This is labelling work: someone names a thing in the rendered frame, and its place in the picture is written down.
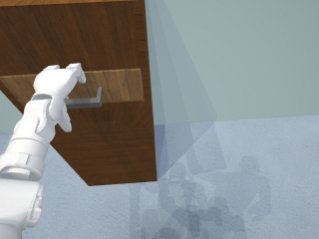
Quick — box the left robot hand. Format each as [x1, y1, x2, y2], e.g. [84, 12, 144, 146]
[33, 63, 86, 132]

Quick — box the left robot forearm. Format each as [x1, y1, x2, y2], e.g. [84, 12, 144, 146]
[0, 91, 64, 182]

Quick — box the cabinet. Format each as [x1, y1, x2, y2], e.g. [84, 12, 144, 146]
[0, 0, 158, 186]

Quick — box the drawer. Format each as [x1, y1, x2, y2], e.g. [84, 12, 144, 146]
[0, 68, 144, 108]

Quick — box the robot left upper arm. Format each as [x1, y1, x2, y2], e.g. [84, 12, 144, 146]
[0, 178, 45, 239]

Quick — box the handle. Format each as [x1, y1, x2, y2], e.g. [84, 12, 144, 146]
[64, 87, 103, 110]

